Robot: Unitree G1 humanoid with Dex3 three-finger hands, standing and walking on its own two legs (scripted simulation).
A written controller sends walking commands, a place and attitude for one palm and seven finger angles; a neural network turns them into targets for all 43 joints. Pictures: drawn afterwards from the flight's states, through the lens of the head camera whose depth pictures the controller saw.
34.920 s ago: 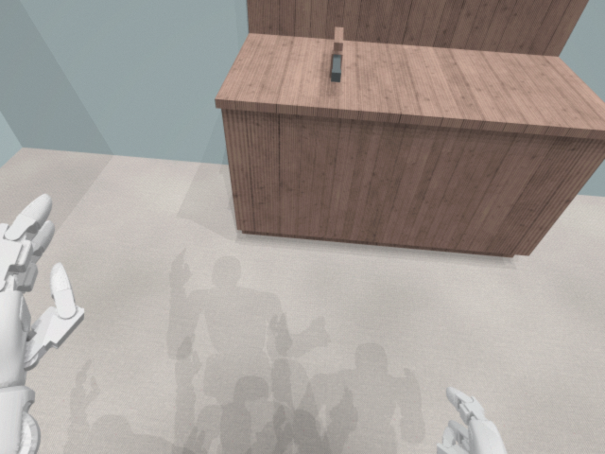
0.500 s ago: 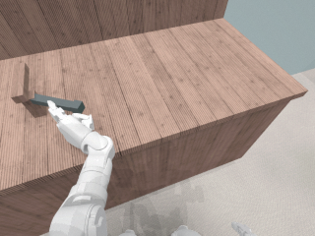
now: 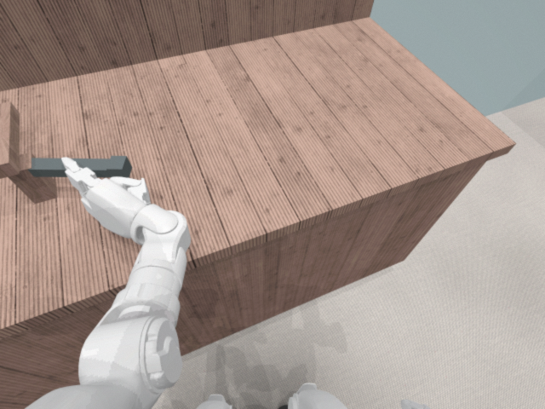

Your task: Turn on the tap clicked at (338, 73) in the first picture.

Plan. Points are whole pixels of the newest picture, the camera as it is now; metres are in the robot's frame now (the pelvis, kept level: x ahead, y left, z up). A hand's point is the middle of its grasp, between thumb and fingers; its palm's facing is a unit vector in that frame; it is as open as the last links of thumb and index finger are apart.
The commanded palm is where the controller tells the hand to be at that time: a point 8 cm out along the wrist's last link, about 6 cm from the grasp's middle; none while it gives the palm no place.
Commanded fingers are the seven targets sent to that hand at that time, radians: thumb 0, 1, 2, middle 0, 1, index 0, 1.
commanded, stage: push the lever round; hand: left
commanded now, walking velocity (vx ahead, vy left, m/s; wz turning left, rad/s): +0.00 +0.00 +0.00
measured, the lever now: (119, 168) +0.48 +0.23 +0.06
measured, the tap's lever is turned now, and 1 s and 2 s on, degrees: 67 82 82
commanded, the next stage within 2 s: lift the hand up off the lever in 0.14 s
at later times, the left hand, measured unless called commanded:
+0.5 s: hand (141, 168) +0.48 +0.20 +0.05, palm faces +0.82 -0.56 -0.14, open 7.9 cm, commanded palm +0.42 +0.20 +0.06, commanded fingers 0.00 0.90 0.90 -0.15 -0.15 -0.15 -0.15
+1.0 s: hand (135, 169) +0.47 +0.20 +0.07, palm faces +0.82 -0.56 -0.14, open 7.8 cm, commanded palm +0.41 +0.21 +0.08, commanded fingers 0.00 0.90 0.90 -0.15 -0.15 -0.15 -0.15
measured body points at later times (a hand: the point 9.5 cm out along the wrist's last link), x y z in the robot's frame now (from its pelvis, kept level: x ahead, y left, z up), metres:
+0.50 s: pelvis +0.02 +0.02 +0.01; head +0.10 +0.02 +0.45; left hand +0.44 +0.22 +0.06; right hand +0.05 -0.23 -0.13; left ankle +0.01 +0.14 -0.68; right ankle +0.04 -0.05 -0.68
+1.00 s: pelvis +0.02 +0.01 +0.01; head +0.08 +0.01 +0.46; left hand +0.42 +0.22 +0.08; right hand +0.11 -0.22 -0.12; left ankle +0.01 +0.14 -0.68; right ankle +0.04 -0.05 -0.68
